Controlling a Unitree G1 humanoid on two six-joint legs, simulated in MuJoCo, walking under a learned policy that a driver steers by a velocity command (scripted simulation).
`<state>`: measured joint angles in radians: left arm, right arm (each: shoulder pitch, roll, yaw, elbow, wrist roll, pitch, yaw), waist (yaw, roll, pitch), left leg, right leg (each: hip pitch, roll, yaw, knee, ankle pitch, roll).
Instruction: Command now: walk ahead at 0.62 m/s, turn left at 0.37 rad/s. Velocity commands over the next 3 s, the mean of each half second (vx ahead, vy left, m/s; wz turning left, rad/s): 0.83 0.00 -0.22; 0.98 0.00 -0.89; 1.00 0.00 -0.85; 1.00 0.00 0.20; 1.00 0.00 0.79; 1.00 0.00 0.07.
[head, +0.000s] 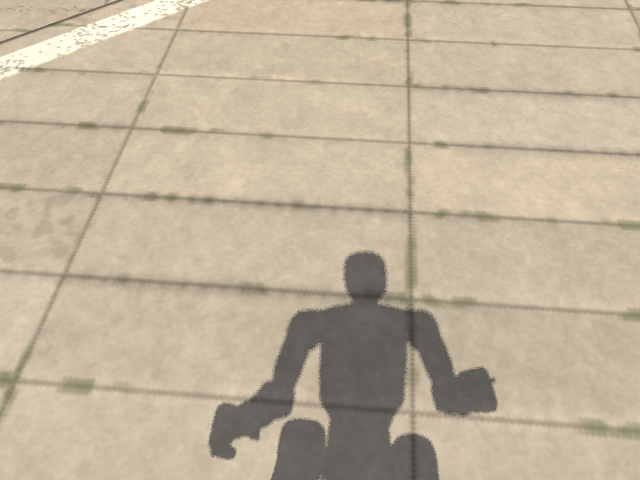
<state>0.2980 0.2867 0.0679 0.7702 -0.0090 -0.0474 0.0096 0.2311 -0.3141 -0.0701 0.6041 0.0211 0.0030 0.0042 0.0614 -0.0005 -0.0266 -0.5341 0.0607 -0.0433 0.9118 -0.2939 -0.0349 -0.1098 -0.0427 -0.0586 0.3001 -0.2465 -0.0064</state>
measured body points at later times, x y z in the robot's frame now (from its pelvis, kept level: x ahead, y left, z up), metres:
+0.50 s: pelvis +0.27 +0.09 -0.03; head +0.30 +0.10 +0.41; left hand +0.51 +0.30 -0.13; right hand +0.20 -0.17 -0.15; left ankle +0.06 +0.18 -0.75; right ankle +0.49 -0.06 -0.69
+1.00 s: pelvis +0.72 +0.03 -0.04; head +0.74 +0.01 +0.41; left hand +0.91 +0.26 -0.15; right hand +0.80 -0.31 -0.06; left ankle +0.93 +0.08 -0.75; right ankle +0.50 +0.02 -0.74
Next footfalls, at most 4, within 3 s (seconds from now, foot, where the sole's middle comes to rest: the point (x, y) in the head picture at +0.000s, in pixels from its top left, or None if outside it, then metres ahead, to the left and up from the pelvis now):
0.14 left None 0.10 0.18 -0.78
0.58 right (352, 469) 0.53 0.00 -0.78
1.00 left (335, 298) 0.96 0.06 -0.78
1.48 right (523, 286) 1.03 -0.42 -0.78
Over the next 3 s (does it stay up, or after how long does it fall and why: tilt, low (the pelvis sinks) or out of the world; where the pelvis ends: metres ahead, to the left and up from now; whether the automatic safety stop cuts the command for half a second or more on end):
stays up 1.92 -1.21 -0.02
